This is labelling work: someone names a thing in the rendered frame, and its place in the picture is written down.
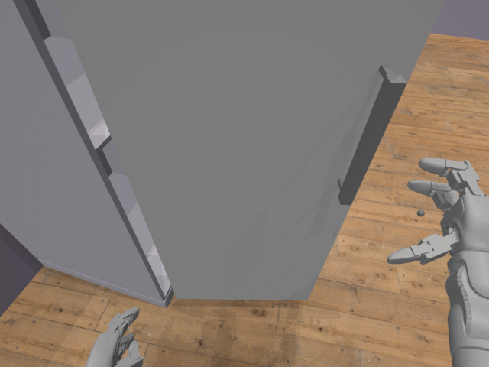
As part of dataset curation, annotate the robot left hand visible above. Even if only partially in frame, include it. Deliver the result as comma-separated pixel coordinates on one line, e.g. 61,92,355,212
85,307,144,367

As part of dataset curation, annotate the fridge door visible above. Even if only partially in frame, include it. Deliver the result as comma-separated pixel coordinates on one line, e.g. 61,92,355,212
56,0,445,300

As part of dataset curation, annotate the handle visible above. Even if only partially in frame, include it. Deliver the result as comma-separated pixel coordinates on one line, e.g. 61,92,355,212
338,64,407,205

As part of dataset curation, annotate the right robot forearm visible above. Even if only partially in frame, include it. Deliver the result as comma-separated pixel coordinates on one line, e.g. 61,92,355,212
445,250,489,367

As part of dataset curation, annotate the robot right hand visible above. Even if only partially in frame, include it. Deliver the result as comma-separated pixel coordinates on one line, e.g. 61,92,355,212
387,158,489,265

